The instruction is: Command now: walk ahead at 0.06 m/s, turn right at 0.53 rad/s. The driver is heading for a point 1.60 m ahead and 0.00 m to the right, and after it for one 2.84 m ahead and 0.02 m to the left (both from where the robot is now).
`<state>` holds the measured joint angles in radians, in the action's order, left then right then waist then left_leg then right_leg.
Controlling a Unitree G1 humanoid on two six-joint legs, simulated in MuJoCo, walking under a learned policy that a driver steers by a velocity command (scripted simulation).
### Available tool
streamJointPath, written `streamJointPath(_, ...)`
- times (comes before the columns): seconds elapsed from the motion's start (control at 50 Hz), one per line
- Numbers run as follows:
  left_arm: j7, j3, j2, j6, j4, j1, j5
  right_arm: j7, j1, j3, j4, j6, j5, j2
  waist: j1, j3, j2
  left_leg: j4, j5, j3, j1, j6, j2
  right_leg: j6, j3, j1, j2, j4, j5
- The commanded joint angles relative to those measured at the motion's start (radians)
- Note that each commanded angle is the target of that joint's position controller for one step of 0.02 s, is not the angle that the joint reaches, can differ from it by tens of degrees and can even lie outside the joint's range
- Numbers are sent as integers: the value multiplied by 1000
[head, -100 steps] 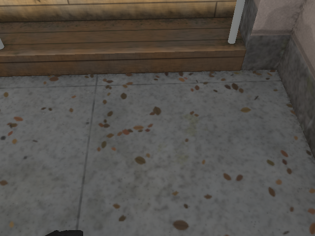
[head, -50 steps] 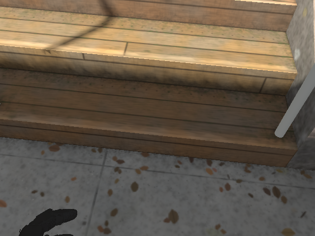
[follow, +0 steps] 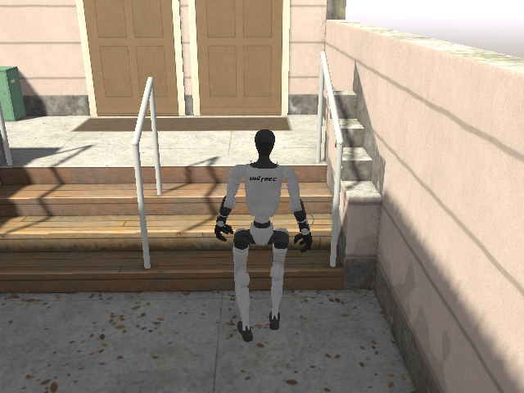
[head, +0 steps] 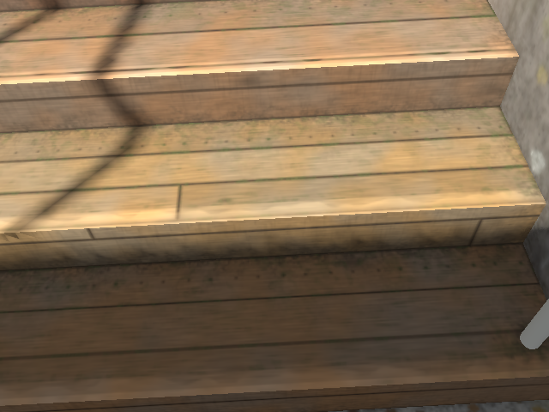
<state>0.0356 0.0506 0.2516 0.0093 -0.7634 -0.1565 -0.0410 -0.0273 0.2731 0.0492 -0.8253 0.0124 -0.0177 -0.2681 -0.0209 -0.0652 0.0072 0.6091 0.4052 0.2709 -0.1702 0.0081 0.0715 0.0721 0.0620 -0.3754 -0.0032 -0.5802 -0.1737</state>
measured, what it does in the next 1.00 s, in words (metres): steps on the spot: left foot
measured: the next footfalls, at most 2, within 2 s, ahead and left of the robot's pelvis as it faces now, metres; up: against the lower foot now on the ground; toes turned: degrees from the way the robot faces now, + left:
left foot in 0.44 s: +0.09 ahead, +0.15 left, +0.00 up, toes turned -11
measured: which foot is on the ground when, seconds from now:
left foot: down 0.00-0.00, up 0.02-0.42, down 0.44-1.00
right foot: down 0.00-1.00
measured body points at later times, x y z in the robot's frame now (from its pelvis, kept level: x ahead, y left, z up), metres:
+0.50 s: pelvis +0.02 +0.02 +0.01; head +0.04 +0.02 +0.46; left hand +0.24 +0.24 -0.09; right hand +0.10 -0.27 -0.10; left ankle +0.05 +0.15 -0.73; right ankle +0.06 -0.08 -0.72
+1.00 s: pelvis +0.04 +0.04 +0.01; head +0.05 +0.03 +0.46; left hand +0.23 +0.26 -0.10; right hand +0.11 -0.24 -0.11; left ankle +0.05 +0.15 -0.72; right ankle +0.06 -0.08 -0.72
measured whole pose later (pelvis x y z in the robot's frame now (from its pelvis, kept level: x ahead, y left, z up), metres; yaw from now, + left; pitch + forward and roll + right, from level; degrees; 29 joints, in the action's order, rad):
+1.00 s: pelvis +0.04 +0.04 +0.01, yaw -11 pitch -1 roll +0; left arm -0.03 0.02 0.25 0.02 -0.82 -0.13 -0.02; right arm -0.01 0.17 -0.01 -0.87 0.04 -0.02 -0.26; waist 0.00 -0.04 0.00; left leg 0.51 0.30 0.00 -0.19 0.00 -0.01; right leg 0.01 -0.10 -0.28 -0.05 -0.53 -0.22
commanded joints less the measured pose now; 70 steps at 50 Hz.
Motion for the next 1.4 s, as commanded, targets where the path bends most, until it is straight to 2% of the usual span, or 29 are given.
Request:
streamJointPath(0.02, -31, 85, 316, -14, 31, -214, 24, 0, 33, 15, 111, -22, -17, -71, 66, 209, -311, 483, 328, -134, -350, -40, -111, 272, -642, 361, 416, 232, 659)
streamJointPath(0.04, -35, 87, 281, -3, 17, -239, 48, 1, 12, 18, 89, -36, -28, -99, 84, 234, -144, 574, 294, -280, -352, -44, -67, 292, -573, 365, 381, 241, 508)
streamJointPath(0.06, -41, 75, 241, 9, 26, -170, 45, 5, -7, 17, 89, -38, -13, -94, 58, 144, -126, 567, 203, -295, -381, -43, -48, 265, -486, 285, 324, 254, 375)
streamJointPath(0.08, -45, 68, 218, -13, 109, -11, 53, -23, -117, 40, 116, -23, 28, -139, 56, 119, -125, 585, 170, -332, -455, -53, -52, 236, -479, 245, 270, 282, 246)
streamJointPath(0.1, -57, 61, 191, -18, 123, 66, 64, -42, -128, 52, 114, -20, 26, -170, 30, 123, -101, 536, 81, -351, -464, -56, -25, 192, -441, 223, 245, 285, 158)
streamJointPath(0.14, -70, 53, 169, -17, 133, 66, 52, -50, -91, 53, 102, -16, 9, -141, 7, 155, -98, 507, 0, -344, -403, -71, -48, 162, -392, 168, 195, 278, 188)
streamJointPath(0.18, -77, 50, 171, -14, 130, 40, 45, -49, -54, 45, 91, -14, 13, -104, 2, 185, -97, 461, -27, -335, -382, -93, -56, 164, -361, 164, 180, 267, 221)
streamJointPath(0.22, -83, 49, 184, -8, 135, 37, 33, -48, -82, 35, 95, -15, 6, -84, 15, 192, -105, 377, -36, -327, -360, -114, -58, 171, -355, 156, 173, 267, 191)
streamJointPath(0.3, -86, 39, 183, 3, 133, 49, 26, -31, -116, 30, 97, -8, 12, -98, 32, 162, -146, 230, -52, -323, -280, -119, -46, 164, -376, 98, 160, 285, -28)
streamJointPath(0.34, -79, 35, 190, 4, 132, 58, 13, -23, -144, 30, 103, -1, 14, -112, 46, 150, -142, 151, -35, -314, -237, -111, -52, 156, -395, 92, 167, 272, -46)
streamJointPath(0.38, -75, 27, 180, 8, 126, 59, 14, -14, -139, 27, 98, 9, 17, -112, 44, 154, -147, 45, -48, -305, -184, -93, -58, 144, -420, 110, 172, 249, -38)
streamJointPath(0.42, -75, 15, 160, 13, 117, 63, 27, -2, -96, 23, 74, 17, 16, -103, 10, 142, -139, -184, -191, -276, -66, -49, -73, 99, -408, 90, 142, 221, -41)
streamJointPath(0.44, -76, 7, 137, 10, 103, 24, 34, 0, -84, 22, 67, 21, 2, -121, 15, 145, -122, -229, -255, -309, 13, -21, -30, 58, -392, 53, 118, 206, -73)
streamJointPath(0.46, -73, -2, 111, 0, 102, 12, 23, -2, -73, 24, 74, 22, -20, -167, 30, 151, -19, -237, -364, -417, 86, 31, 90, 8, -330, -22, 70, 113, -114)
streamJointPath(0.48, -66, 1, 101, -8, 123, 14, 16, 1, -132, 35, 65, 21, -28, -208, 88, 126, 176, -260, -346, -519, -30, 126, 168, -38, -185, -15, -37, 72, -176)
streamJointPath(0.5, -67, 9, 142, -10, 114, 55, 4, 6, -186, 13, 92, 30, -28, -128, 66, 122, 146, -298, -283, -530, -101, 153, 170, -64, -181, 71, -16, 62, -142)
streamJointPath(0.52, -67, 15, 148, -8, 114, 83, 7, 8, -194, 7, 89, 36, -24, -113, 58, 120, 139, -288, -218, -488, -104, 114, 125, -67, -177, 102, -18, 73, -84)
streamJointPath(0.54, -69, 11, 130, -1, 108, 97, 8, 10, -177, 8, 81, 42, -19, -126, 48, 124, 130, -277, -172, -454, -112, 77, 87, -66, -180, 136, -13, 85, -40)
streamJointPath(0.58, -67, 8, 119, 11, 104, 84, 12, 8, -156, 1, 69, 51, -14, -123, 47, 99, 127, -272, -113, -421, -144, 43, 60, -50, -199, 163, 6, 102, -1)
streamJointPath(0.6, -64, 9, 127, 11, 93, 72, 19, 7, -142, -2, 68, 50, -13, -120, 38, 85, 92, -263, -94, -393, -143, 30, 37, -36, -206, 151, 8, 106, -6)
streamJointPath(0.7, -61, 7, 118, -3, 68, 70, 18, 0, -114, -10, 63, 42, -4, -117, 14, 97, 0, -194, -166, -354, -84, 27, 4, -27, -228, 128, 20, 122, 47)
streamJointPath(0.78, -64, 3, 115, -6, 48, 61, 20, 4, -112, -18, 55, 37, -4, -106, 10, 109, -29, -176, -197, -340, -69, 25, -9, -28, -236, 141, 26, 123, 76)
streamJointPath(0.98, -75, -2, 121, -1, -6, 55, 22, 13, -108, -31, 4, 35, -4, -105, 18, 92, -17, -196, -198, -330, -74, 16, -25, -26, -241, 178, 32, 129, 102)
streamJointPath(1.3, -83, -3, 122, 2, -121, 71, 27, 10, -77, -40, -79, 35, 0, -115, 16, 77, -13, -240, -192, -328, -69, 21, -31, -39, -224, 207, 23, 156, 113)
streamJointPath(1.32, -80, 0, 130, 0, -130, 71, 32, 6, -79, -42, -84, 33, -1, -109, 15, 81, -22, -244, -192, -333, -66, 26, -29, -38, -223, 210, 24, 161, 112)
streamJointPath(1.4, -78, 0, 127, -3, -156, 74, 32, 2, -71, -43, -99, 31, 0, -114, 14, 73, -11, -253, -195, -334, -61, 30, -29, -42, -218, 208, 23, 169, 111)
